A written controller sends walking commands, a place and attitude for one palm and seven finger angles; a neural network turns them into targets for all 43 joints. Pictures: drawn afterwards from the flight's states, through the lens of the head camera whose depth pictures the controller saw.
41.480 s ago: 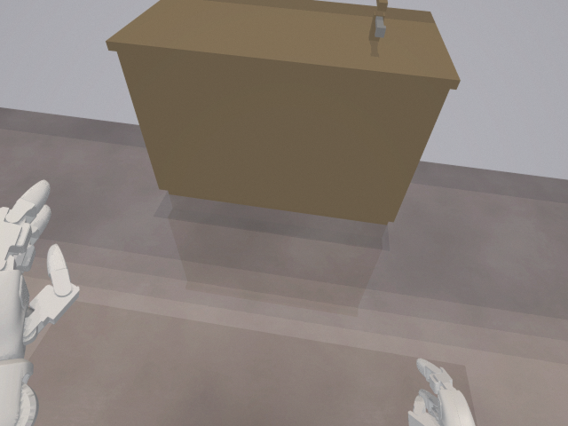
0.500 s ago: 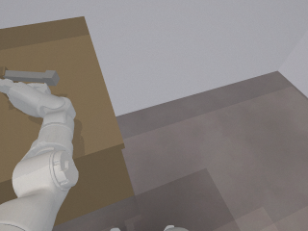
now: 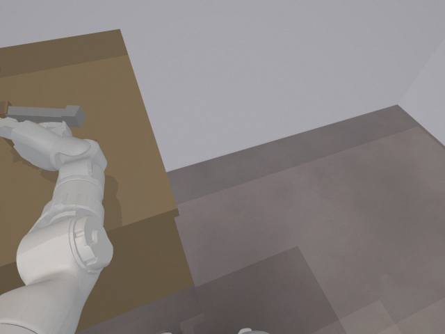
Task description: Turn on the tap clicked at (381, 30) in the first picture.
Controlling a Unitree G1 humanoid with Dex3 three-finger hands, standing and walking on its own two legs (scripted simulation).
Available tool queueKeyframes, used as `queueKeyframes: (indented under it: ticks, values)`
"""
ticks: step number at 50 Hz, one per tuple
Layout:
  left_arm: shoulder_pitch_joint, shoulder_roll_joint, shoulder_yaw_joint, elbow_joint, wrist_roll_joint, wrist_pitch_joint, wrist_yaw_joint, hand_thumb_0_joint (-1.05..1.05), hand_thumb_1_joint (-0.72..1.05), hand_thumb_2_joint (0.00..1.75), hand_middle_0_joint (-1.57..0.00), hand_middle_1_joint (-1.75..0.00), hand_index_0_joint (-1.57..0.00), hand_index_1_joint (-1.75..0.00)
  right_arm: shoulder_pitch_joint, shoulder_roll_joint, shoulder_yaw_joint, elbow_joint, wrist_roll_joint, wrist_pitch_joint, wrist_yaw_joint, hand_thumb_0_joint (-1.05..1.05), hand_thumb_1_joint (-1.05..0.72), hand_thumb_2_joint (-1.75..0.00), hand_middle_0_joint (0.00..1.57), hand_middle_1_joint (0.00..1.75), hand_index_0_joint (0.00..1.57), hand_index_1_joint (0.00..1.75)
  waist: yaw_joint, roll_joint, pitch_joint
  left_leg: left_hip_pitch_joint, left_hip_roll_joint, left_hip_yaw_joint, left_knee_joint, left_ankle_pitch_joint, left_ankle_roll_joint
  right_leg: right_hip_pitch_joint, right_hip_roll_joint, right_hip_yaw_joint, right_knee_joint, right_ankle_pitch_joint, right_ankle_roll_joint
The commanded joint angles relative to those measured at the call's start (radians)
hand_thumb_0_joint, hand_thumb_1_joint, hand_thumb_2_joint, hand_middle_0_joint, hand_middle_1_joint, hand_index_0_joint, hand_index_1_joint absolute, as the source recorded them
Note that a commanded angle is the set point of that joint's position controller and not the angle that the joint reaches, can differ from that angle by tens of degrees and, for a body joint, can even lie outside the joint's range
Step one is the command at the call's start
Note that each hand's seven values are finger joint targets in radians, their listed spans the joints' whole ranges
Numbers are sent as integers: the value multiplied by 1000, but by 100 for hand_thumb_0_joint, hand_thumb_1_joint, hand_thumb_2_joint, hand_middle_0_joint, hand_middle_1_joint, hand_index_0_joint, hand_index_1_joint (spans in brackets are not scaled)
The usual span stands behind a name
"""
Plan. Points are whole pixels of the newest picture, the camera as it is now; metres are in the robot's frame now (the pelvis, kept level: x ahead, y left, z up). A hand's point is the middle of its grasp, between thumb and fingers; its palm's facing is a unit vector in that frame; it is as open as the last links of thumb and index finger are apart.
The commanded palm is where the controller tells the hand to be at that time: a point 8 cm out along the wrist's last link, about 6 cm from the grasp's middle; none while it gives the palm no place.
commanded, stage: lift the hand up off the lever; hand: left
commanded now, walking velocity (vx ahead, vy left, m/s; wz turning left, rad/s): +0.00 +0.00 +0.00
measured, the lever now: (74, 116) +0.50 +0.22 +0.12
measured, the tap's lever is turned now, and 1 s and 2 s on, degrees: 66 66 66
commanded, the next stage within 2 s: draw the hand back beside the body in 1.54 s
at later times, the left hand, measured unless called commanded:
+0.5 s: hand (63, 125) +0.49 +0.24 +0.11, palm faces +0.86 -0.51 -0.09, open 8.5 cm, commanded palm +0.46 +0.27 +0.16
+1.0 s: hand (58, 122) +0.49 +0.24 +0.12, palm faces +0.85 -0.52 -0.07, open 8.3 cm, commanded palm +0.45 +0.27 +0.18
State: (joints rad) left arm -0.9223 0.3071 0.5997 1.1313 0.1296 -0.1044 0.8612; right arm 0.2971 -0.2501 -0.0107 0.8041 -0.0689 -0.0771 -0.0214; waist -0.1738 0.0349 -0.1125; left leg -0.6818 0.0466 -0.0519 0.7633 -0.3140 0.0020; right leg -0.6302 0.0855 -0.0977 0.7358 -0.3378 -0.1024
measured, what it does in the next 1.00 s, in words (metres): stands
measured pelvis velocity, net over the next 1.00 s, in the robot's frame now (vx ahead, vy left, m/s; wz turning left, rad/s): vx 0.00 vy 0.01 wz -0.01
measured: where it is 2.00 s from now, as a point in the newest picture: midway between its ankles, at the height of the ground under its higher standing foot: outside the picture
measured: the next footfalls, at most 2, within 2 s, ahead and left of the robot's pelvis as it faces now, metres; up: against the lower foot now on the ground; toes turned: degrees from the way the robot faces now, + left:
none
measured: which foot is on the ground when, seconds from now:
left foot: down 0.00-1.00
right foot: down 0.00-1.00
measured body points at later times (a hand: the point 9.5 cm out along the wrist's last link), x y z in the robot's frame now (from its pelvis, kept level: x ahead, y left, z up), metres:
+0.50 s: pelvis +0.00 +0.00 +0.00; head +0.06 +0.00 +0.45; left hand +0.44 +0.26 +0.12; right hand +0.03 -0.26 -0.13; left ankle +0.04 +0.16 -0.71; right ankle +0.01 -0.05 -0.71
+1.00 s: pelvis +0.00 +0.01 +0.00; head +0.05 +0.00 +0.45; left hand +0.44 +0.27 +0.13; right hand +0.04 -0.26 -0.13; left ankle +0.04 +0.16 -0.71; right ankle +0.01 -0.05 -0.71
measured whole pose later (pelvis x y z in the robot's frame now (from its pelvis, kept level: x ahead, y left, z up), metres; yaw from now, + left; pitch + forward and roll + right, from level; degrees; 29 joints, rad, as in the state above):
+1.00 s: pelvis +0.00 +0.01 +0.00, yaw +0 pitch +10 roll +0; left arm -0.90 0.24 0.67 0.99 0.14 0.02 0.82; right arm 0.30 -0.24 -0.03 0.83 -0.09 -0.13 0.01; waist -0.15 0.04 -0.10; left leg -0.61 0.04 -0.04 0.74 -0.31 -0.03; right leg -0.57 0.08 -0.08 0.73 -0.35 -0.10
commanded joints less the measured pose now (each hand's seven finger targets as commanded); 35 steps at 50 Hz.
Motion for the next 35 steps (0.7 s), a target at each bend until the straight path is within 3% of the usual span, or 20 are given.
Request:
queueKeyframes:
  ticks: [1, 4, 6, 7, 10, 15, 18, 22, 25, 29, 35]
  values:
    - [-686, 485, -101, -386, 102, -107, -59, 0, 90, 90, -15, -15, -15, -15, 61, -146, -46, -69, -3, -32, -5, 0, -90, -90, 20, 30, 20, 30, -1, 67, -396, 73, -36, 32, -44, 23, 48, 297, -107, 206, -174, 151, 131]
    - [-690, 471, -107, -397, 109, -112, -56, 0, 90, 90, -15, -15, -15, -15, 73, -142, -46, -68, -7, -42, 0, 0, -90, -90, 20, 30, 20, 30, 1, 80, -411, 105, -37, 35, -47, 42, 50, 289, -96, 188, -164, 181, 126]
    - [-671, 500, -78, -384, 112, -107, -56, 0, 90, 90, -15, -15, -15, -15, 70, -144, -48, -64, -9, -40, 1, 0, -90, -90, 20, 30, 20, 30, 5, 68, -393, 84, -37, 33, -46, 40, 49, 303, -101, 192, -166, 186, 127]
    - [-690, 489, -99, -400, 119, -105, -58, 0, 90, 90, -15, -15, -15, -15, 67, -143, -46, -67, -7, -42, 2, 0, -90, -90, 20, 30, 20, 30, 3, 87, -403, 93, -38, 36, -47, 44, 49, 299, -100, 194, -163, 186, 125]
    - [-686, 504, -85, -414, 120, -102, -56, 0, 90, 90, -15, -15, -15, -15, 74, -144, -47, -68, -10, -47, 2, 0, -90, -90, 20, 30, 20, 30, 7, 56, -414, 82, -38, 37, -46, 50, 48, 330, -106, 204, -164, 221, 132]
    - [-703, 505, -82, -450, 130, -101, -60, 0, 90, 90, -15, -15, -15, -15, 68, -140, -52, -65, -12, -52, 6, 0, -90, -90, 20, 30, 20, 30, 12, 95, -432, 119, -38, 39, -49, 68, 48, 322, -99, 193, -160, 228, 124]
    - [-702, 515, -72, -452, 133, -96, -60, 0, 90, 90, -15, -15, -15, -15, 72, -141, -52, -64, -13, -55, 8, 0, -90, -90, 20, 30, 20, 30, 15, 79, -429, 123, -39, 38, -51, 68, 49, 320, -96, 188, -160, 219, 123]
    - [-743, 489, -95, -495, 142, -100, -60, 0, 90, 90, -15, -15, -15, -15, 71, -138, -55, -58, -16, -63, 13, 0, -90, -90, 20, 30, 20, 30, 12, 119, -444, 174, -37, 40, -57, 89, 48, 299, -86, 167, -150, 224, 113]
    - [-718, 498, -82, -486, 146, -90, -59, 0, 90, 90, -15, -15, -15, -15, 69, -138, -55, -59, -17, -67, 15, 0, -90, -90, 20, 30, 20, 30, 18, 87, -432, 147, -39, 41, -51, 88, 47, 318, -93, 179, -152, 246, 119]
    - [-747, 480, -99, -526, 149, -86, -61, 0, 90, 90, -15, -15, -15, -15, 64, -135, -56, -59, -17, -70, 18, 0, -90, -90, 20, 30, 20, 30, 19, 122, -447, 180, -39, 44, -54, 105, 46, 311, -89, 170, -148, 254, 113]
    - [-737, 500, -74, -556, 151, -75, -62, 0, 90, 90, -15, -15, -15, -15, 59, -134, -60, -58, -20, -76, 22, 0, -90, -90, 20, 30, 20, 30, 32, 105, -465, 188, -40, 45, -49, 125, 45, 333, -94, 173, -143, 298, 116]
